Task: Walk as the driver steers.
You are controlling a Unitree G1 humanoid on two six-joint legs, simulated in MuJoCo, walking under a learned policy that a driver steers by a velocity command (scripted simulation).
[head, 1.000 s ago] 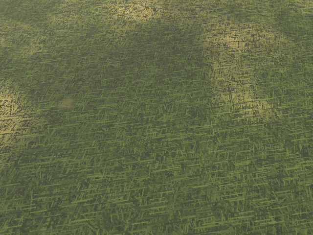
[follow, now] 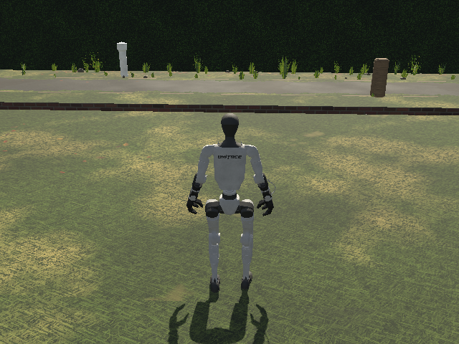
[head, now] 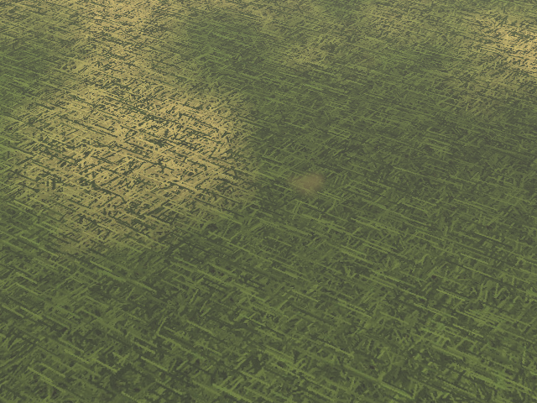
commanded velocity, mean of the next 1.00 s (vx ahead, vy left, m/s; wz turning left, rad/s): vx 0.07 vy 0.00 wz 0.22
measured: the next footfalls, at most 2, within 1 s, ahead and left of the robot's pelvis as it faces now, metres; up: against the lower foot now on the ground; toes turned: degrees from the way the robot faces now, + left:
left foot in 0.08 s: +0.02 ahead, +0.10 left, +0.00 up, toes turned +5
right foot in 0.50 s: +0.05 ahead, -0.10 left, +0.00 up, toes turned +12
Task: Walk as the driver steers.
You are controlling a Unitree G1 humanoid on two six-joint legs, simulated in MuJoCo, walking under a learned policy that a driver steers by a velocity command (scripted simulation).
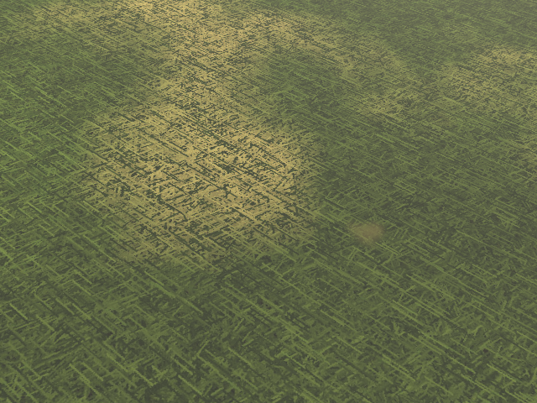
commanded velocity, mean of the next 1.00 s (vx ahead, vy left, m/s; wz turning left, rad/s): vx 0.46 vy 0.00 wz -0.33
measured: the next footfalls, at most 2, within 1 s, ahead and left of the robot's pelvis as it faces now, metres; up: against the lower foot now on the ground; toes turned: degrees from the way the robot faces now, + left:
right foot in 0.50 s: +0.37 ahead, -0.07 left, +0.00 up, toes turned -12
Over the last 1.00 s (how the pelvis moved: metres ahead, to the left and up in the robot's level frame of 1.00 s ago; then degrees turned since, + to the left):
0.03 0.03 0.01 10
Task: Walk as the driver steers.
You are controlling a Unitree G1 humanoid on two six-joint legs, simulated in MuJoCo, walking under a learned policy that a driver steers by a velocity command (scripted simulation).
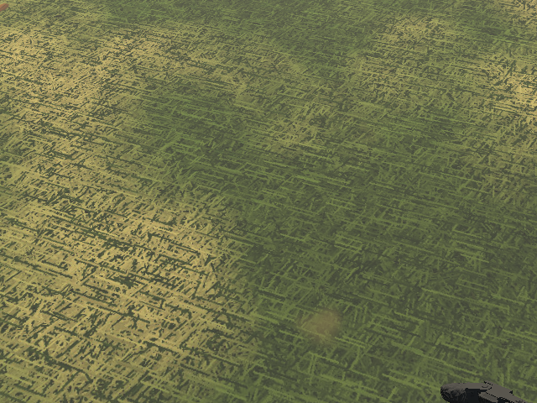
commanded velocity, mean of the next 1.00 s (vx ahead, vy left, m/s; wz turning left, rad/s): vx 0.50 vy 0.00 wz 0.08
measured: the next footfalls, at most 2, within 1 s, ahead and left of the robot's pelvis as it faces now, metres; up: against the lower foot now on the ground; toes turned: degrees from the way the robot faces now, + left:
left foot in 0.04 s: +0.19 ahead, +0.11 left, +0.00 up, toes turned +1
right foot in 0.56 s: +0.46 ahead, -0.09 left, +0.00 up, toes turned -5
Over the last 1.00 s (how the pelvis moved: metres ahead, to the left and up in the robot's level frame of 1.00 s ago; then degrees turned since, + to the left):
0.51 -0.04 -0.01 -22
